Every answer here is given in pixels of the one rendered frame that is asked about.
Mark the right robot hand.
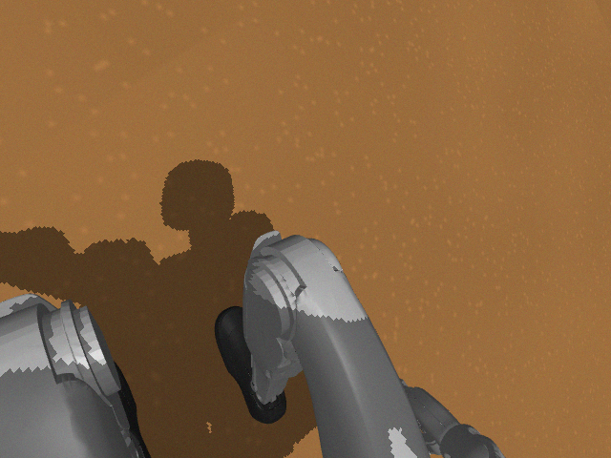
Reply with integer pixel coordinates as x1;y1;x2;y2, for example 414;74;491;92
399;378;461;455

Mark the right robot arm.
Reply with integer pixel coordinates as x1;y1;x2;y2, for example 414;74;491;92
440;424;505;458

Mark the left robot foot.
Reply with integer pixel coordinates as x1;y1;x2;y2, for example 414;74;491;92
114;362;151;458

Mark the right robot foot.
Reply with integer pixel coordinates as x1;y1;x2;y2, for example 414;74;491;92
215;306;286;424

